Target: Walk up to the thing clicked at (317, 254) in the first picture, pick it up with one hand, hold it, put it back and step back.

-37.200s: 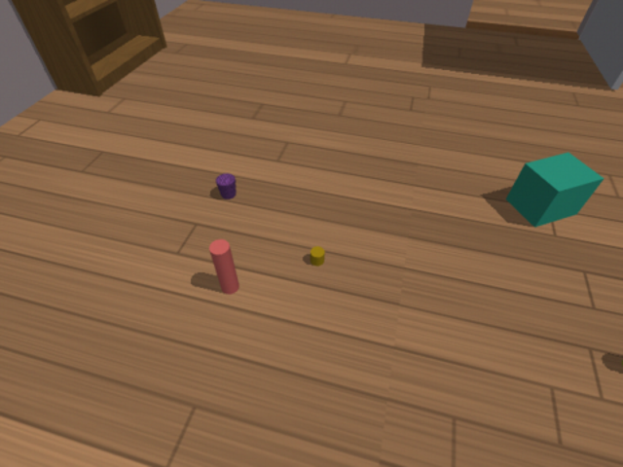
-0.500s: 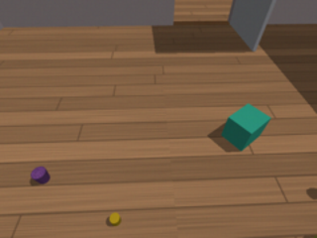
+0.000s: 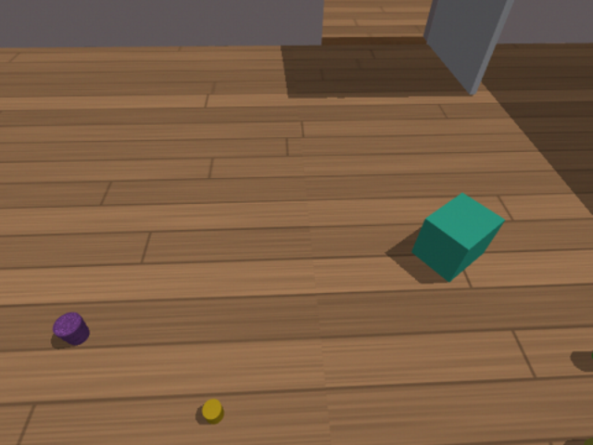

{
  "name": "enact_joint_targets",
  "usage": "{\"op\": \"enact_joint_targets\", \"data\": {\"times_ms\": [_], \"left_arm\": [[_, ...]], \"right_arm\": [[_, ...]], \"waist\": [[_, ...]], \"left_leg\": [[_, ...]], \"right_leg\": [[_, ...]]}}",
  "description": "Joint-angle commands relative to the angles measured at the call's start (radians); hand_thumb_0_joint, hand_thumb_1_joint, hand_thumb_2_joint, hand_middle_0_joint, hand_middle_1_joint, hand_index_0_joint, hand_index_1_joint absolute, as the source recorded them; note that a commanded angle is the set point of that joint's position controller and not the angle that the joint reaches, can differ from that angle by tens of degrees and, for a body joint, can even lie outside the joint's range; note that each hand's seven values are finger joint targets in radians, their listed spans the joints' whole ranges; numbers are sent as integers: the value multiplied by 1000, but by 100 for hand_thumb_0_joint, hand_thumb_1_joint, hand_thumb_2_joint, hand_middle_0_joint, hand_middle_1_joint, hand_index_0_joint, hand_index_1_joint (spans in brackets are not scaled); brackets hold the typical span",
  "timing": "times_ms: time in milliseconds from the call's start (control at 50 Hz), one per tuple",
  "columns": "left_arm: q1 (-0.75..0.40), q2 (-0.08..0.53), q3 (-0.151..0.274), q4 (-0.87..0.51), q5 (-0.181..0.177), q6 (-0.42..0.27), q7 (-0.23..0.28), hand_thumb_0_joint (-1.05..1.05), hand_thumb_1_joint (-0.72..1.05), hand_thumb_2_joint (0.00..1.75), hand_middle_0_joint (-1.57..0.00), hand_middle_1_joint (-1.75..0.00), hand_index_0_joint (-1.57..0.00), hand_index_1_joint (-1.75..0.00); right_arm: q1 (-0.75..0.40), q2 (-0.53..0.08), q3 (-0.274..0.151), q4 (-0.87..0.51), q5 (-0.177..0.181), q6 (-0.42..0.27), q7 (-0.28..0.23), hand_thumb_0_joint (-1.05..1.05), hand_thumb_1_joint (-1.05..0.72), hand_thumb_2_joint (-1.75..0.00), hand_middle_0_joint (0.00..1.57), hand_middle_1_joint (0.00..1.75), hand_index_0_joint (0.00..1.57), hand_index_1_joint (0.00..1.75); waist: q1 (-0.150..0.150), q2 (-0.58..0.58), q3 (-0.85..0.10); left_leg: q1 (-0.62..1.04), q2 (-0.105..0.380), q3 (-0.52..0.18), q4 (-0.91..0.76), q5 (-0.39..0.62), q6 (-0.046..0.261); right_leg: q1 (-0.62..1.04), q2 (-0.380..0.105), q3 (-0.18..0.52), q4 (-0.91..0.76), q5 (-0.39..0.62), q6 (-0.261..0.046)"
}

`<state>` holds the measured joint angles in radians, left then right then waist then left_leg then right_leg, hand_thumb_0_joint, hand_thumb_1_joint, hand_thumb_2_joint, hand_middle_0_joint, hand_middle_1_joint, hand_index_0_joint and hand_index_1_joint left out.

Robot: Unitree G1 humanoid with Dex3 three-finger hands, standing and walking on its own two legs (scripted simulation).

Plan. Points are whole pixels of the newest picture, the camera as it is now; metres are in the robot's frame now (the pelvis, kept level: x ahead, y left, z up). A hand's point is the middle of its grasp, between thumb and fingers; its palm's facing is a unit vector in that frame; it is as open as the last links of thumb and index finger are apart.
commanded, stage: stand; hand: left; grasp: from above
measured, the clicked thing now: (213, 411) +0.37 +0.26 -0.75
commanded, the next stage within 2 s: step back in 0.34 s
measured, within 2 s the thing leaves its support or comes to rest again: neither
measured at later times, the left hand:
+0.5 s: hand out of the picture +0.06 +0.26 -0.16, palm faces +0.02 -0.93 -0.37, open 7.4 cm
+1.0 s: hand out of the picture +0.02 +0.30 -0.18, palm faces -0.11 -0.93 -0.35, open 7.4 cm
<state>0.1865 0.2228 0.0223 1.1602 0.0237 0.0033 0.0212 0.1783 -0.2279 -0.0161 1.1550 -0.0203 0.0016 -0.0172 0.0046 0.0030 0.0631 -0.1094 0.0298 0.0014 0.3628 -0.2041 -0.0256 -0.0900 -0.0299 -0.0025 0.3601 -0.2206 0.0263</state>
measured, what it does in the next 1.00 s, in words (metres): walks backwards: left foot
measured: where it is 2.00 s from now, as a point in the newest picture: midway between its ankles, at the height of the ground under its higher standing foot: outside the picture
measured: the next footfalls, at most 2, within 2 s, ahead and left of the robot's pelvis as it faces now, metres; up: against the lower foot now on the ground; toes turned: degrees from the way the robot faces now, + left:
left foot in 0.68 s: -0.03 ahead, +0.13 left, +0.00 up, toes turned -1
right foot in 1.10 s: -0.12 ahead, -0.09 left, +0.00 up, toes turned -1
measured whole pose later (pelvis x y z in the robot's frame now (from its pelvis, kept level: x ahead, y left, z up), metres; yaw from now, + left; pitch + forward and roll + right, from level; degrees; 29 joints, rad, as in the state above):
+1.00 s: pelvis -0.11 +0.05 -0.02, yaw -3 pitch -1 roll -1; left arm 0.10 0.38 0.06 0.87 0.01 0.07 0.01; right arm 0.15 -0.34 -0.04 0.88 -0.02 0.02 -0.02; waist -0.02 -0.04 0.22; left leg -0.30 -0.01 0.05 0.59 -0.27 0.06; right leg -0.36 0.07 0.12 0.96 -0.50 0.02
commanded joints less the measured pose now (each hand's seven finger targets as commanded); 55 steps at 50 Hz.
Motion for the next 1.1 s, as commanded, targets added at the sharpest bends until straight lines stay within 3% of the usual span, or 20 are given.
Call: {"op": "enact_joint_targets", "data": {"times_ms": [0,260,300,320,380,480,540,580,620,640,660,680,700,760,840,880,940,1020,1060,1080], "left_arm": [[-1,161,30,-49,-3,-19,13,0,90,90,-20,-30,-20,-30],[-47,258,44,-94,-6,-30,4,0,90,90,-20,-30,-20,-30],[-48,264,44,-101,-6,-31,2,0,90,90,-20,-30,-20,-30],[-78,357,85,-117,-30,-20,5,0,90,90,-20,-30,-20,-30],[-72,341,88,-154,-35,-12,7,0,90,90,-20,-30,-20,-30],[-115,391,97,-217,-20,5,2,0,90,90,-20,-30,-20,-30],[-189,431,106,-278,4,10,4,0,90,90,-20,-30,-20,-30],[-231,416,100,-308,10,11,10,0,90,90,-20,-30,-20,-30],[-237,405,92,-324,2,21,7,0,90,90,-20,-30,-20,-30],[-213,365,85,-339,-9,31,4,0,90,90,-20,-30,-20,-30],[-184,303,75,-352,-19,37,8,0,90,90,-20,-30,-20,-30],[-155,321,78,-349,-12,41,19,0,90,90,-20,-30,-20,-30],[-155,333,80,-339,-10,43,27,0,90,90,-20,-30,-20,-30],[-100,347,85,-318,-24,44,24,0,90,90,-20,-30,-20,-30],[-89,345,92,-349,-11,39,13,0,90,90,-20,-30,-20,-30],[-107,337,93,-375,-11,34,10,0,90,90,-20,-30,-20,-30],[-93,332,97,-385,-9,32,8,0,90,90,-20,-30,-20,-30],[-13,319,103,-364,-5,25,-2,0,90,90,-20,-30,-20,-30],[54,315,108,-336,3,16,-5,0,90,90,-20,-30,-20,-30],[68,342,114,-335,12,11,-4,0,90,90,-20,-30,-20,-30]], "right_arm": [[7,-167,-28,-52,2,-20,-16,0,-90,-90,20,30,20,30],[-24,-246,-41,-88,2,-28,-7,0,-90,-90,20,30,20,30],[-38,-260,-43,-94,4,-31,-7,0,-90,-90,20,30,20,30],[-105,-342,-57,-111,11,-13,-1,0,-90,-90,20,30,20,30],[-77,-329,-60,-135,25,1,4,0,-90,-90,20,30,20,30],[-69,-310,-61,-177,23,24,9,0,-90,-90,20,30,20,30],[-12,-308,-70,-197,15,45,19,0,-90,-90,20,30,20,30],[20,-319,-75,-212,24,42,25,0,-90,-90,20,30,20,30],[70,-333,-79,-201,15,20,19,0,-90,-90,20,30,20,30],[62,-368,-89,-207,-3,11,13,0,-90,-90,20,30,20,30],[32,-452,-108,-220,-21,3,11,0,-90,-90,20,30,20,30],[20,-492,-114,-244,-14,-2,8,0,-90,-90,20,30,20,30],[1,-493,-115,-263,-12,-2,6,0,-90,-90,20,30,20,30],[-99,-396,-96,-295,-18,-5,-17,0,-90,-90,20,30,20,30],[-19,-376,-96,-314,-7,-5,-27,0,-90,-90,20,30,20,30],[21,-374,-98,-315,-1,-4,-30,0,-90,-90,20,30,20,30],[37,-389,-103,-332,0,-1,-29,0,-90,-90,20,30,20,30],[-20,-408,-103,-358,0,6,-20,0,-90,-90,20,30,20,30],[-59,-411,-98,-364,8,13,-15,0,-90,-90,20,30,20,30],[-69,-383,-90,-364,16,15,-13,0,-90,-90,20,30,20,30]], "waist": [[-7,5,-34],[-9,9,-36],[-5,20,-60],[-5,1,30],[-15,8,-76],[-15,-106,-132],[-32,-225,-98],[-51,-228,-82],[-65,-171,-111],[-55,16,-89],[-32,229,-67],[-33,168,-85],[-44,185,-104],[16,144,-104],[-25,109,-116],[-48,104,-122],[-60,119,-135],[-24,141,-161],[16,108,-156],[18,43,-154]], "left_leg": [[-1,76,-55,-47,174,39],[-2,86,-70,-58,120,43],[20,92,-70,-50,164,43],[-59,88,-86,42,320,62],[-53,88,-71,113,371,83],[-102,-16,-9,331,140,65],[-132,-74,-39,572,-341,71],[-155,-44,-65,519,-307,83],[-120,-25,-30,224,-41,70],[-110,66,-151,68,213,75],[-19,233,-396,2,476,134],[-40,297,-418,39,654,208],[-63,323,-470,16,614,222],[17,199,-254,85,572,181],[107,203,-232,120,601,223],[170,199,-227,136,617,218],[160,238,-244,144,592,266],[44,242,-246,148,403,244],[-88,204,-205,192,306,191],[-189,156,-175,228,186,137]], "right_leg": [[-25,-76,46,-51,171,-30],[-30,-89,65,-65,112,-37],[-23,-90,62,-54,152,-39],[-114,-75,70,23,293,-44],[-84,-76,60,96,337,-80],[-136,-197,186,56,369,-190],[-266,-322,270,36,351,-294],[-255,-280,223,92,345,-254],[-191,-196,159,228,297,-165],[-228,-82,97,370,160,-110],[-409,96,50,541,-196,-68],[-411,134,157,639,-417,-58],[-402,148,214,723,-447,-58],[-441,124,224,818,-292,-52],[-431,118,176,769,-278,-10],[-445,110,158,668,-279,-7],[-386,79,124,553,-292,-10],[-233,46,60,317,-214,-40],[-76,48,27,116,-31,-68],[-22,-4,115,105,67,-92]]}}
